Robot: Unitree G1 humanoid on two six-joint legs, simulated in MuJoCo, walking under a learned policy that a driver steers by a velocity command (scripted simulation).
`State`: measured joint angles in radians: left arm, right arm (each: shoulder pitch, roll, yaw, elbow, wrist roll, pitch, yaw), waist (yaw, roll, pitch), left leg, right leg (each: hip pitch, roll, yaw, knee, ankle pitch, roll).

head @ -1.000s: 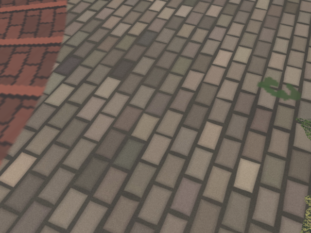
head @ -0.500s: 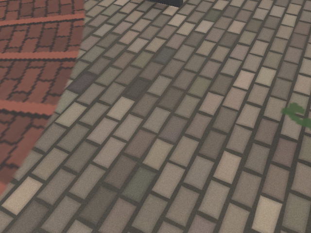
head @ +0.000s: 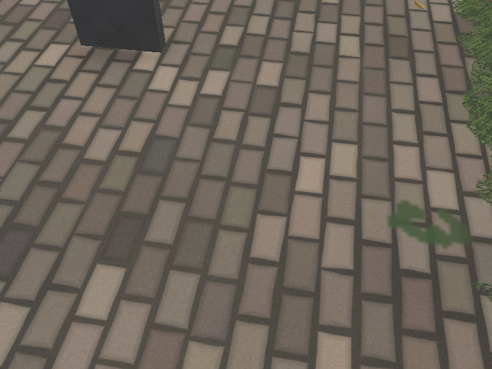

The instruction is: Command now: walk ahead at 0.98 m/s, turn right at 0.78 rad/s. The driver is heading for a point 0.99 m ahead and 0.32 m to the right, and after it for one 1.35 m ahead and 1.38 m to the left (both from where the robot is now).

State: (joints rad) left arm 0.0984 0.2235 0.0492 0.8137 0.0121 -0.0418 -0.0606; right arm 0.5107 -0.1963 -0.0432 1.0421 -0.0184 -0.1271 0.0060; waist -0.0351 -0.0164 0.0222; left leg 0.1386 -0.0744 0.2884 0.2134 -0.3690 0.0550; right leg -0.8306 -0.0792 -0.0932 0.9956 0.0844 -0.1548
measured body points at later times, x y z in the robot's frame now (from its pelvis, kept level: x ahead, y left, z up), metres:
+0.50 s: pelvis +0.46 -0.02 +0.00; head +0.49 -0.04 +0.45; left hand +0.53 +0.26 -0.12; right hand +0.65 -0.30 -0.05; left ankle +0.72 +0.07 -0.69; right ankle +0.27 -0.01 -0.73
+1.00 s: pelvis +0.83 -0.23 -0.02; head +0.85 -0.26 +0.43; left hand +1.16 -0.32 -0.06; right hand +0.57 -0.30 -0.15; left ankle +0.74 +0.05 -0.71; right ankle +0.89 -0.37 -0.73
